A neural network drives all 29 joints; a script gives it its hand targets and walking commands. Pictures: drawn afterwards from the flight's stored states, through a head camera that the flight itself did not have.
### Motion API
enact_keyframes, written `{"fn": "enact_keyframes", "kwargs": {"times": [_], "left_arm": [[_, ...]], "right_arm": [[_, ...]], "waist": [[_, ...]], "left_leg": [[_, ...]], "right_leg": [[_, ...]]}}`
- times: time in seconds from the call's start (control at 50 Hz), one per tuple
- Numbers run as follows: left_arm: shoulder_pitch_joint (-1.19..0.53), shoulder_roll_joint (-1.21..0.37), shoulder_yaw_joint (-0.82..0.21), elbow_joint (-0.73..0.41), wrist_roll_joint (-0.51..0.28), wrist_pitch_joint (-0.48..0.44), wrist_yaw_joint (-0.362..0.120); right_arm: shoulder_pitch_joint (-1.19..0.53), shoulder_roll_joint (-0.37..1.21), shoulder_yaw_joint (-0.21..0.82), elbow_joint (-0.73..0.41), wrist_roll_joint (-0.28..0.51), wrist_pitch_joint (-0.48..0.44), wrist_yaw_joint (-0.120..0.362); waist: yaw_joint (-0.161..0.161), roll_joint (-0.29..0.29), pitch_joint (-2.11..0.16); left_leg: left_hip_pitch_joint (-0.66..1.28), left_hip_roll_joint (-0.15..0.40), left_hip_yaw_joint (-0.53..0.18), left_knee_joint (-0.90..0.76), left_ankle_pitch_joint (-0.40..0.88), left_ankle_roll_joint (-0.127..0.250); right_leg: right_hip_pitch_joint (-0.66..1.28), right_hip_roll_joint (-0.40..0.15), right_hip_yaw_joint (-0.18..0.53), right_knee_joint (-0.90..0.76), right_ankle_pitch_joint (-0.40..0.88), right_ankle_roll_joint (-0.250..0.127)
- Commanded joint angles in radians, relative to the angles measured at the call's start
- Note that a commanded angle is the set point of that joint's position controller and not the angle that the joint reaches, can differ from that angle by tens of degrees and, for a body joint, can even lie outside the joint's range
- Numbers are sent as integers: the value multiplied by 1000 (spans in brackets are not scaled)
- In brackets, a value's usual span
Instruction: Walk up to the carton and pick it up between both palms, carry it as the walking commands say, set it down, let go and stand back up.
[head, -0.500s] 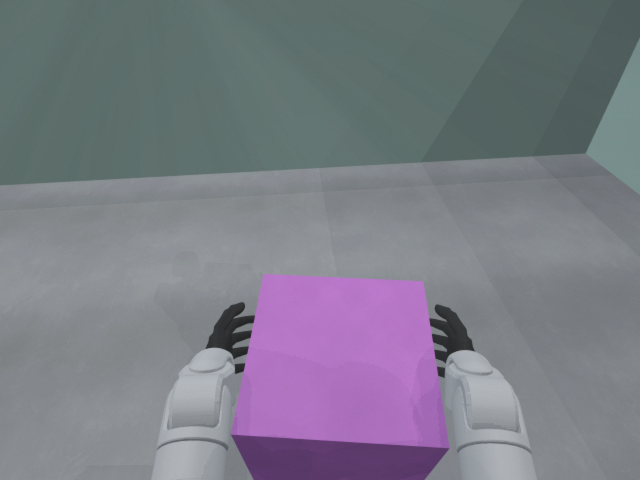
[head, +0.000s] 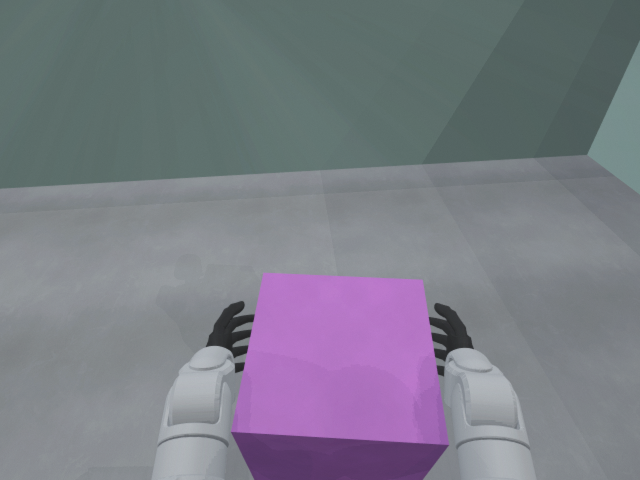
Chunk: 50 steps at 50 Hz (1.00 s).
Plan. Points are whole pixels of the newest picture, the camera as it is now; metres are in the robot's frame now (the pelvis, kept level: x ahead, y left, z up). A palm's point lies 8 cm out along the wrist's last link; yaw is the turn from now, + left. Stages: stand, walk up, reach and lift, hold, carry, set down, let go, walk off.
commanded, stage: hold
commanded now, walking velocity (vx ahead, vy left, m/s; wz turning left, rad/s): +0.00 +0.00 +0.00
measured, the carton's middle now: (337, 390) +0.28 +0.00 -0.02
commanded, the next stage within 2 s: carry in 0.22 s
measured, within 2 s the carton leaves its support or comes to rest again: neither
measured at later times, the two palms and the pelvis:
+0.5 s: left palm (216, 363) +0.27 +0.15 +0.06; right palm (467, 373) +0.25 -0.15 +0.07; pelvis -0.03 +0.02 -0.02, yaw -7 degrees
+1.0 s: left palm (249, 471) +0.14 +0.08 +0.09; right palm out of the picture +0.03 -0.20 +0.08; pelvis -0.13 +0.04 -0.01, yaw -22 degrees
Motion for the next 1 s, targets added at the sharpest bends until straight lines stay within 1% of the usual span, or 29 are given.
{"fn": "enact_keyframes", "kwargs": {"times": [0.0,0.18,0.2,0.24,0.26,0.3,0.34,0.36,0.38,0.4,0.42,0.44,0.48,0.5,0.54,0.58,0.6,0.62,0.64,0.66,0.68,0.7,0.72,0.74,0.76,0.78,0.82,0.86,0.98], "left_arm": [[-461,-910,-545,-49,-227,-22,-193],[-420,-908,-569,-94,-237,-18,-186],[-516,-914,-602,-123,-274,-3,-188],[-520,-893,-627,-189,-291,8,-173],[-491,-899,-623,-186,-293,24,-166],[-440,-901,-665,-247,-317,58,-145],[-409,-888,-700,-316,-336,93,-124],[-403,-894,-727,-356,-354,115,-113],[-422,-895,-756,-418,-376,135,-103],[-445,-898,-786,-480,-396,157,-92],[-469,-910,-821,-550,-418,182,-78],[-512,-902,-862,-635,-453,214,-60],[-399,-875,-858,-690,-473,270,-27],[-345,-867,-851,-711,-478,293,-11],[-268,-839,-830,-729,-489,340,19],[-228,-808,-815,-745,-496,378,40],[-209,-801,-807,-755,-501,393,47],[-185,-787,-796,-762,-498,406,52],[-183,-780,-786,-771,-496,414,53],[-146,-765,-771,-761,-488,423,56],[-124,-743,-755,-756,-477,429,58],[-103,-742,-739,-757,-473,432,58],[-61,-765,-723,-738,-450,428,59],[-90,-780,-728,-782,-456,423,59],[-98,-803,-732,-808,-455,416,60],[-116,-816,-736,-833,-450,411,60],[-140,-811,-743,-855,-445,407,60],[-122,-775,-751,-873,-450,406,62],[-4,-672,-731,-803,-435,442,70]], "right_arm": [[-454,910,570,-72,274,-26,247],[-415,901,590,-117,285,-26,241],[-506,907,601,-136,302,-23,238],[-512,909,640,-199,325,-11,225],[-494,922,648,-188,330,7,216],[-472,929,686,-248,368,41,195],[-431,925,700,-280,391,80,180],[-412,919,705,-309,399,100,169],[-388,920,710,-332,406,118,158],[-368,910,716,-367,414,135,145],[-403,897,736,-443,440,154,129],[-401,880,746,-501,462,182,105],[-276,856,770,-601,467,237,66],[-233,851,779,-630,472,263,49],[-175,811,761,-672,462,309,17],[-134,777,759,-718,461,342,-6],[-121,771,758,-746,465,353,-16],[-87,757,751,-749,462,367,-25],[-92,752,754,-763,466,374,-34],[-87,745,762,-767,466,386,-43],[-98,756,779,-789,471,396,-43],[-112,754,773,-794,486,402,-40],[-172,767,818,-843,511,401,-31],[-199,809,834,-857,536,401,-25],[-220,843,852,-871,558,401,-18],[-240,871,868,-888,572,393,-14],[-202,882,862,-861,561,388,-10],[-133,859,842,-822,541,391,-15],[-65,754,805,-779,493,423,-41]], "waist": [[1,-22,-237],[-4,-24,-245],[-4,-76,-305],[-6,-107,-234],[-10,-122,-295],[-12,-169,-383],[-11,-148,-470],[-15,-82,-489],[-21,23,-503],[-29,161,-492],[-22,270,-485],[-24,252,-456],[-14,138,-397],[-9,120,-399],[-1,141,-442],[-10,181,-468],[-7,188,-480],[0,153,-476],[1,51,-478],[11,-126,-469],[1,-363,-466],[3,-293,-437],[6,-296,-446],[3,-204,-396],[5,-178,-374],[4,-146,-366],[2,-111,-395],[3,-119,-412],[12,-256,-362]], "left_leg": [[-172,-70,27,-109,116,34],[-148,-71,24,-106,160,33],[-217,77,39,82,53,13],[-237,54,63,115,-106,14],[-207,66,82,185,-26,15],[-220,48,118,208,-7,8],[-173,81,106,186,118,19],[-145,131,64,165,257,44],[-116,224,-24,148,433,91],[-93,348,-114,129,643,171],[-88,446,-150,119,806,248],[-152,456,-121,107,811,267],[-231,389,-31,107,708,248],[-215,361,16,143,750,229],[-189,320,101,200,781,172],[-131,305,134,250,783,146],[-105,298,146,291,774,135],[-128,282,174,346,717,104],[-243,241,187,409,502,55],[-490,186,197,529,2,-2],[-758,113,206,719,-440,-47],[-768,116,127,818,-424,-51],[-748,118,110,868,-398,-48],[-709,120,105,916,-352,-56],[-682,97,115,930,-302,-52],[-666,92,119,944,-240,-49],[-651,81,124,924,-142,-51],[-619,57,144,840,-102,-57],[-510,-7,155,555,-191,-45]], "right_leg": [[233,55,4,-30,98,8],[235,56,8,-31,139,10],[-27,-175,61,34,166,-17],[-183,-188,141,-24,-43,-32],[-186,-207,163,8,124,-50],[-153,-220,180,97,429,-65],[-181,-196,143,201,540,-47],[-241,-153,96,278,490,-20],[-324,-93,42,375,327,9],[-441,-16,-24,526,27,31],[-529,7,-71,653,-421,30],[-543,-24,-82,753,-448,38],[-510,-36,-85,812,-383,40],[-510,-36,-97,778,-349,36],[-471,-32,-120,619,-297,25],[-429,-3,-162,427,-276,19],[-397,13,-188,296,-225,20],[-328,3,-179,136,-95,20],[-197,-68,-77,80,141,11],[7,-225,130,88,658,-42],[199,-425,344,181,1209,-116],[147,-413,300,180,1156,-157],[85,-400,308,170,1028,-182],[-20,-337,273,122,827,-165],[-102,-314,271,84,654,-159],[-141,-279,229,58,483,-139],[-139,-236,171,32,259,-105],[-137,-208,163,5,143,-83],[-205,-234,309,-91,-27,-122]]}}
